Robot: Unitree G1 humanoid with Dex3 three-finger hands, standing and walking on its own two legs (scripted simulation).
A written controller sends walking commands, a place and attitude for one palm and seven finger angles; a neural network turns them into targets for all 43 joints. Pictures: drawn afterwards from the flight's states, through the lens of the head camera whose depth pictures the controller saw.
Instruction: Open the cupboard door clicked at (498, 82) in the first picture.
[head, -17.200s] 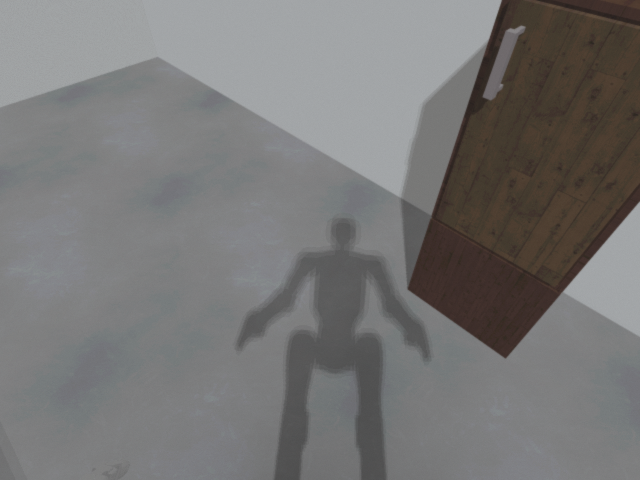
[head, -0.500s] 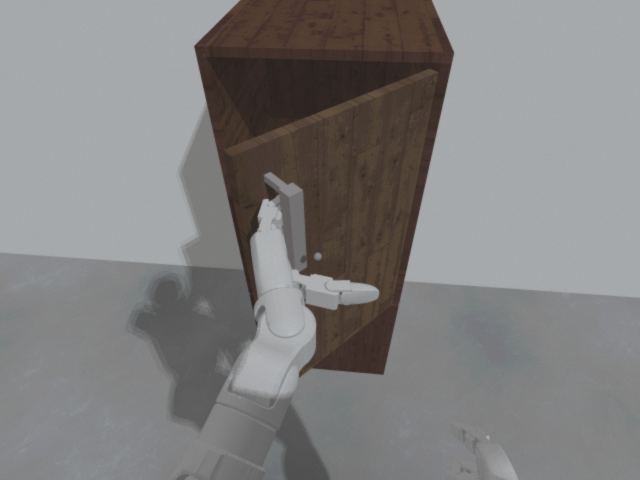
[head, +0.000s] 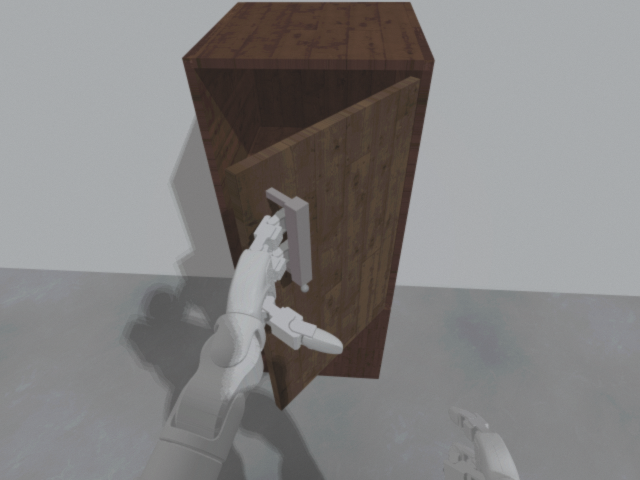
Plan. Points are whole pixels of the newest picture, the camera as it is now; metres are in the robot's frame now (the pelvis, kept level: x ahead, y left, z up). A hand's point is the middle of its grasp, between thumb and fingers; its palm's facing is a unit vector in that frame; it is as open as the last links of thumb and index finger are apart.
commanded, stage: slide the hand sideways off the handle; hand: left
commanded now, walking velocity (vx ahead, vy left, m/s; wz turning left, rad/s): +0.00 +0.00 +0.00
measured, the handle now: (288, 237) +0.37 +0.07 +0.14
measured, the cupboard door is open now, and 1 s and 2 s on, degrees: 51 49 49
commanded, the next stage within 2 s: draw the hand back to the body in 0.66 s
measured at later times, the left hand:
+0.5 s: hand (256, 316) +0.26 +0.09 +0.13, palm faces -0.05 -1.00 -0.03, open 16.1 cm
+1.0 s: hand (200, 333) +0.23 +0.15 +0.13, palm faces +0.02 -1.00 -0.07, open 16.3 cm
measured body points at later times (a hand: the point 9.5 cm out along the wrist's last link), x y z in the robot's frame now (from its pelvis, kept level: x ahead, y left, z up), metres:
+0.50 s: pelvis +0.03 +0.00 +0.00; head +0.00 -0.02 +0.45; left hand +0.26 +0.15 +0.13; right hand +0.24 -0.20 -0.07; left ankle +0.02 +0.13 -0.74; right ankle +0.01 -0.10 -0.74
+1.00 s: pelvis +0.02 -0.01 +0.00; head -0.01 -0.03 +0.44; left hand +0.22 +0.20 +0.14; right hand +0.21 -0.21 -0.07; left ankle +0.02 +0.13 -0.74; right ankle +0.01 -0.10 -0.74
